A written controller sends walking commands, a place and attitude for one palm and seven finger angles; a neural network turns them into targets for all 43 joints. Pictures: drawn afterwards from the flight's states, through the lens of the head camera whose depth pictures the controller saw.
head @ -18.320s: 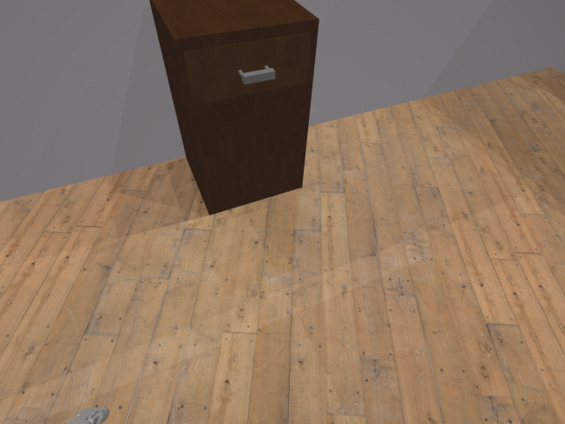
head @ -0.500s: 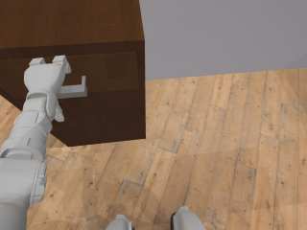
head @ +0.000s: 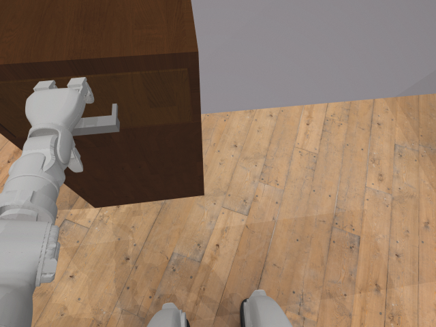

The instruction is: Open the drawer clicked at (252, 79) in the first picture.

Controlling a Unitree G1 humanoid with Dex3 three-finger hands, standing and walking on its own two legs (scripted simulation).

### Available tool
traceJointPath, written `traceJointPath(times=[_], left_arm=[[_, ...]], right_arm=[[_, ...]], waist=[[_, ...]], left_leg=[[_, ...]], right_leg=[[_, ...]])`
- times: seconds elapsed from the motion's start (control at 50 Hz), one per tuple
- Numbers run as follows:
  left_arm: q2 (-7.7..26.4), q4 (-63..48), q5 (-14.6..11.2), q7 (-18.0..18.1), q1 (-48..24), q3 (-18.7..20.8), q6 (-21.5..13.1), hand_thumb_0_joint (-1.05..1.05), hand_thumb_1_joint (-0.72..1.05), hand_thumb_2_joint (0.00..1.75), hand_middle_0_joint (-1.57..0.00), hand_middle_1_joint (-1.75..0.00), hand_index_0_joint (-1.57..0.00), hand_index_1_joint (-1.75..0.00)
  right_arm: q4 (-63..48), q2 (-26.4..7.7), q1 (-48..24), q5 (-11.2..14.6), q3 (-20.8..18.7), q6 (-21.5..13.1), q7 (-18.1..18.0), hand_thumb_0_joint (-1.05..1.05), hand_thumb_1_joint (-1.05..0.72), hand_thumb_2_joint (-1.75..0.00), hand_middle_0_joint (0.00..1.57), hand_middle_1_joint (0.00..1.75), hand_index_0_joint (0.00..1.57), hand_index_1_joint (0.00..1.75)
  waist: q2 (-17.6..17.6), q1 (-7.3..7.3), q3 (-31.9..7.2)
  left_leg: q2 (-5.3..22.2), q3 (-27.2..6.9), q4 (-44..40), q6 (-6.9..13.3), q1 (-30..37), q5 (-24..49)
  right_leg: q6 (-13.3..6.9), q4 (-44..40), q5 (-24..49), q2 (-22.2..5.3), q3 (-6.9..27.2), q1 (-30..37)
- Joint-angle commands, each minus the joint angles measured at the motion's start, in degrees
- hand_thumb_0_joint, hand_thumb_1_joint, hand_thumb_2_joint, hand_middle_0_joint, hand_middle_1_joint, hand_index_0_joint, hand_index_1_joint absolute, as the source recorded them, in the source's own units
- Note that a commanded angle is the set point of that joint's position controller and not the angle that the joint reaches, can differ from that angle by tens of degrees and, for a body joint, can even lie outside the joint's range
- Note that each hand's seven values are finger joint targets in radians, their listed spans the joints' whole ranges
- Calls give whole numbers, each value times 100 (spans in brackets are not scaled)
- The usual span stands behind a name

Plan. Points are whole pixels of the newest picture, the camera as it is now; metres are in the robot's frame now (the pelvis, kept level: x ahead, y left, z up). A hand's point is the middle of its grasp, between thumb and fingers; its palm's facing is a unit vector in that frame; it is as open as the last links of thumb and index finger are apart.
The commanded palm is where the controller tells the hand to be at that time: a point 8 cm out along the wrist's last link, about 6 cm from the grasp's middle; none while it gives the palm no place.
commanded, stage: re-aim the fingers above the handle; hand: left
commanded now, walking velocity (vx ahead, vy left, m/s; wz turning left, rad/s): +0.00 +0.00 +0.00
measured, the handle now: (92, 117) +0.56 +0.25 -0.05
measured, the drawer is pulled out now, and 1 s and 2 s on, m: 0.00 0.00 0.00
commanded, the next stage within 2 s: lower the fingers behind the handle in 1.32 s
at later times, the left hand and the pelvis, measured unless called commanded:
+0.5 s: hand (74, 120) +0.51 +0.26 +0.01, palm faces -0.08 -0.02 -1.00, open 13.8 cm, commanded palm +0.50 +0.24 +0.07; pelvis -0.01 +0.01 -0.01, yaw +0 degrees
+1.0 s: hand (71, 123) +0.50 +0.26 +0.01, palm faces -0.07 -0.02 -1.00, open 13.8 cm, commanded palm +0.50 +0.24 +0.07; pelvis +0.01 +0.01 +0.00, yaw +0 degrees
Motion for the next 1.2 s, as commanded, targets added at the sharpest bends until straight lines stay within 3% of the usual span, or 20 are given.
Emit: traceJointPath(times=[0.0,0.06,0.12,0.18,0.26,0.32,0.4,0.48,0.54,0.6,0.66,0.76,0.8,0.86,0.94,1.0,1.02,1.08,1.12,1.18], left_arm=[[1258,-1091,-52,266,-2660,193,-166,0,-50,30,-30,-120,-30,-120],[1695,-939,-41,329,-2694,496,-105,0,-50,30,-30,-120,-30,-120],[1723,-632,22,373,-2651,420,81,0,-50,30,-30,-120,-30,-120],[1720,-765,50,333,-2808,369,127,0,-50,30,-30,-120,-30,-120],[1602,-784,-23,158,-2927,260,75,0,-50,30,-30,-120,-30,-120],[1884,-871,-20,104,-2944,434,-37,0,-50,30,-30,-120,-30,-120],[1787,-777,1,141,-2951,376,-99,0,-50,30,-30,-120,-30,-120],[1701,-1023,2,220,-2860,423,-93,0,-50,30,-30,-120,-30,-120],[1637,-776,-33,228,-2652,414,68,0,-50,30,-30,-120,-30,-120],[1781,-964,-27,209,-2620,518,86,0,-50,30,-30,-120,-30,-120],[1707,-880,-54,158,-2602,457,98,0,-50,30,-30,-120,-30,-120],[1753,-1242,-76,122,-2431,571,-112,0,-50,30,-30,-120,-30,-120],[1503,-1177,-65,153,-2414,399,-118,0,-50,30,-30,-120,-30,-120],[1454,-1334,-49,227,-2441,415,-131,0,-50,30,-30,-120,-30,-120],[1200,-1176,-60,282,-2453,227,-4,0,-50,30,-30,-120,-30,-120],[1363,-1248,-13,301,-2624,324,26,0,-50,30,-30,-120,-30,-120],[1214,-1226,-29,297,-2596,212,45,0,-50,30,-30,-120,-30,-120],[1536,-1238,-16,305,-2601,444,62,0,-50,30,-30,-120,-30,-120],[1306,-1210,-3,312,-2556,297,91,0,-50,30,-30,-120,-30,-120],[1491,-1071,-22,297,-2458,409,157,0,-50,30,-30,-120,-30,-120]], right_arm=[[-123,-963,1020,-49,-326,-100,-94,0,-90,-90,20,30,20,30],[-94,-1024,999,-74,-260,-82,-71,0,-90,-90,20,30,20,30],[-140,-1038,950,-48,-204,-74,-54,0,-90,-90,20,30,20,30],[-195,-1039,994,-52,-222,-89,-58,0,-90,-90,20,30,20,30],[-197,-1019,1067,-42,-220,-109,-92,0,-90,-90,20,30,20,30],[-174,-1055,1115,-51,-213,-128,-126,0,-90,-90,20,30,20,30],[-135,-1037,1137,-60,-211,-130,-124,0,-90,-90,20,30,20,30],[-119,-1022,1198,-93,-261,-122,-71,0,-90,-90,20,30,20,30],[-77,-1042,1195,-87,-255,-78,-34,0,-90,-90,20,30,20,30],[-79,-1051,1185,-89,-255,-44,-24,0,-90,-90,20,30,20,30],[-81,-1034,1143,-70,-236,-24,-37,0,-90,-90,20,30,20,30],[-129,-1008,1120,-89,-276,-27,-53,0,-90,-90,20,30,20,30],[-114,-980,1126,-86,-286,-33,-39,0,-90,-90,20,30,20,30],[-110,-972,1113,-102,-320,-35,-24,0,-90,-90,20,30,20,30],[-90,-959,1119,-81,-325,-32,8,0,-90,-90,20,30,20,30],[-80,-968,1111,-90,-325,-33,-8,0,-90,-90,20,30,20,30],[-115,-945,1087,-84,-317,-40,-2,0,-90,-90,20,30,20,30],[-120,-974,1062,-92,-285,-27,-20,0,-90,-90,20,30,20,30],[-133,-947,1029,-88,-304,-42,-12,0,-90,-90,20,30,20,30],[-151,-976,1007,-77,-263,-26,-14,0,-90,-90,20,30,20,30]], waist=[[344,-239,-2644],[344,-144,-2653],[335,-160,-2387],[484,-172,-2765],[372,-263,-2769],[419,-233,-2836],[394,-288,-2701],[691,-191,-3126],[445,-209,-2831],[582,-123,-3085],[346,-178,-2760],[494,-85,-3025],[552,-134,-2752],[667,-113,-2986],[562,-176,-2722],[573,-162,-2891],[643,-178,-2841],[561,-110,-2929],[564,-142,-2858],[448,-86,-2753]], left_leg=[[-294,-104,-470,167,1594,2205],[-319,-100,-458,171,1373,2152],[-339,-73,-490,177,1105,1893],[-325,-79,-454,167,1330,2071],[-298,-116,-427,178,1377,2110],[-282,-150,-385,177,1383,2112],[-277,-164,-319,171,1278,2131],[-237,-201,-254,111,1692,2748],[-224,-175,-274,122,1572,2739],[-235,-158,-298,124,1693,2942],[-247,-111,-345,159,1461,2724],[-230,-140,-318,134,1760,3066],[-209,-167,-338,107,1762,3093],[-196,-178,-281,88,1998,3380],[-203,-185,-357,87,1909,3185],[-209,-202,-363,84,1979,3189],[-227,-176,-364,91,1974,3175],[-239,-178,-383,100,1874,3146],[-233,-147,-382,98,1888,3151],[-249,-119,-449,116,1712,2934]], right_leg=[[-305,-414,1449,415,-129,1268],[-321,-346,1436,408,-117,1343],[-311,-350,1261,402,-133,1281],[-305,-321,1376,408,-130,1327],[-296,-331,1400,422,-140,1282],[-293,-280,1345,419,-137,1200],[-297,-243,1320,427,-152,1060],[-315,-160,1592,444,-193,1045],[-299,-218,1628,461,-206,1087],[-310,-211,1819,458,-188,1264],[-296,-279,1824,449,-166,1368],[-309,-235,1949,454,-174,1407],[-301,-252,1857,454,-215,1227],[-314,-230,1925,466,-214,1179],[-308,-298,1830,471,-240,1162],[-309,-281,1844,460,-227,1226],[-313,-307,1862,469,-214,1224],[-309,-267,1939,451,-195,1402],[-304,-289,1938,454,-211,1352],[-299,-303,1908,440,-192,1489]])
